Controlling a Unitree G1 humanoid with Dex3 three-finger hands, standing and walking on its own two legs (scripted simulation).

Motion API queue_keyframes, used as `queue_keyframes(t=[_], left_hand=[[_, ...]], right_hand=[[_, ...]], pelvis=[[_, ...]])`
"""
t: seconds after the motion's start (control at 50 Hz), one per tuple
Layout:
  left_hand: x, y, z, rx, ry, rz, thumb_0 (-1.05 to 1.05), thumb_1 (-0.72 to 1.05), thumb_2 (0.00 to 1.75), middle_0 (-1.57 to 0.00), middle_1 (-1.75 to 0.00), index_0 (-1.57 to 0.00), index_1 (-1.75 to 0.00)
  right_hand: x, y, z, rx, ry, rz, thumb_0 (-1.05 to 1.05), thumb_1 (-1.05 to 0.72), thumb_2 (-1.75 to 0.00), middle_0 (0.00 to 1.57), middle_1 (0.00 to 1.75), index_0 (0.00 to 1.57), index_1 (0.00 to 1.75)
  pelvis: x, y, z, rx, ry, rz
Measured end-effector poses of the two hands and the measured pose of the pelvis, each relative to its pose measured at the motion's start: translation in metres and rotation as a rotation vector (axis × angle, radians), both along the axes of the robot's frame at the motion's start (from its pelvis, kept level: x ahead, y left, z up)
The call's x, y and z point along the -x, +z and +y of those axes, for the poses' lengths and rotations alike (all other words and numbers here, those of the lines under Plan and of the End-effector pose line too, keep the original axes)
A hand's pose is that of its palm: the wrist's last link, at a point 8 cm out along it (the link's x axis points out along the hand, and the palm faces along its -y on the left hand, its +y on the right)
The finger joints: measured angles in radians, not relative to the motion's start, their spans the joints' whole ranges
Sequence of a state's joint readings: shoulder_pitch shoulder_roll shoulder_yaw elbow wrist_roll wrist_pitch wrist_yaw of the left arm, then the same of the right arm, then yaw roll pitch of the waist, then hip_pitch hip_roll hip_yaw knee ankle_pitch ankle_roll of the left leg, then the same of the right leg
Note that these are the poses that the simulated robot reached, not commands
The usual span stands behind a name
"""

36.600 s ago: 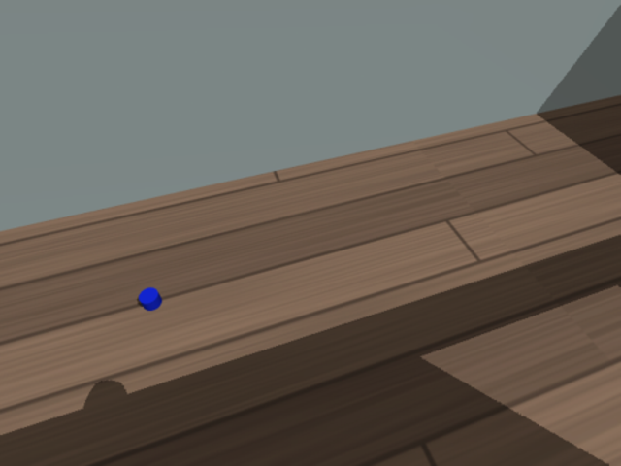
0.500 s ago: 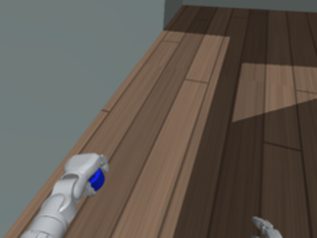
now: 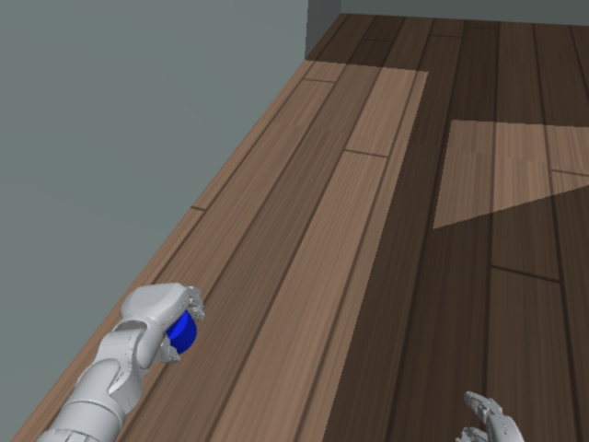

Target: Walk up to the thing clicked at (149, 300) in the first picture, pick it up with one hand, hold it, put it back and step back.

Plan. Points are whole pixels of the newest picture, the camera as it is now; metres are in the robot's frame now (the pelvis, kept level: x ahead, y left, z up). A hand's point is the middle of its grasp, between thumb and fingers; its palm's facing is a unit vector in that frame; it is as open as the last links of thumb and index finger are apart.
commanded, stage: hold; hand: left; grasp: from above
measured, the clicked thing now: (170, 328) +0.31 +0.23 -0.05
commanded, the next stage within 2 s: crouch in 0.40 s
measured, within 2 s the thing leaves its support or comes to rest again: neither
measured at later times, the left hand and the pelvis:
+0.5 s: hand (166, 326) +0.31 +0.22 -0.03, palm faces -0.45 -0.06 -0.89, open 8.5 cm; pelvis +0.01 +0.01 +0.00, yaw +0 degrees
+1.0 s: hand (186, 347) +0.33 +0.24 -0.16, palm faces -0.42 +0.04 -0.90, open 8.4 cm; pelvis -0.02 +0.00 -0.07, yaw +1 degrees
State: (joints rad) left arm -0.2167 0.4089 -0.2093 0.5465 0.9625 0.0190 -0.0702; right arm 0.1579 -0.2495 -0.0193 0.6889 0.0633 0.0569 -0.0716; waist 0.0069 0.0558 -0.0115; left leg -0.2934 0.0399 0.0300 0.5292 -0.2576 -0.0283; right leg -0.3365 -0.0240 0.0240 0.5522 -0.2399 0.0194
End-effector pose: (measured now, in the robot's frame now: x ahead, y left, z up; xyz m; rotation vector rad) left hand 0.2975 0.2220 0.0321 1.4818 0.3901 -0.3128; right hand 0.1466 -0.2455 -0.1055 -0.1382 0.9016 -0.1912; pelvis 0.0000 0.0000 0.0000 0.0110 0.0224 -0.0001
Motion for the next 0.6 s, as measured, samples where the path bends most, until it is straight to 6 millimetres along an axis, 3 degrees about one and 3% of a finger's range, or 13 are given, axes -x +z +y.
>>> queue_keyframes(t=[0.2, 0.38, 0.6], left_hand=[[-0.004, -0.005, 0.003, -0.004, -0.012, 0.005, 0.0, 0.2, 0.41, -0.57, -0.7, -0.76, -0.63], [-0.015, 0.003, 0.009, -0.019, 0.009, -0.016, 0.0, 0.2, 0.4, -0.57, -0.71, -0.76, -0.63], [-0.013, -0.004, 0.003, -0.006, -0.013, 0.013, 0.0, 0.2, 0.41, -0.57, -0.71, -0.76, -0.63]], right_hand=[[-0.002, 0.0, 0.003, 0.004, -0.002, 0.019, 0.01, -0.91, -0.9, 0.2, 0.3, 0.2, 0.3], [-0.001, -0.002, 0.005, -0.005, -0.012, 0.036, 0.01, -0.91, -0.9, 0.2, 0.3, 0.2, 0.3], [-0.001, 0.001, 0.002, 0.0, -0.02, 0.037, 0.01, -0.9, -0.9, 0.2, 0.3, 0.2, 0.3]], pelvis=[[-0.004, 0.001, 0.003, 0.002, 0.0, 0.004], [-0.009, 0.002, 0.005, 0.005, -0.001, 0.005], [-0.013, 0.003, 0.005, 0.004, -0.002, 0.003]])
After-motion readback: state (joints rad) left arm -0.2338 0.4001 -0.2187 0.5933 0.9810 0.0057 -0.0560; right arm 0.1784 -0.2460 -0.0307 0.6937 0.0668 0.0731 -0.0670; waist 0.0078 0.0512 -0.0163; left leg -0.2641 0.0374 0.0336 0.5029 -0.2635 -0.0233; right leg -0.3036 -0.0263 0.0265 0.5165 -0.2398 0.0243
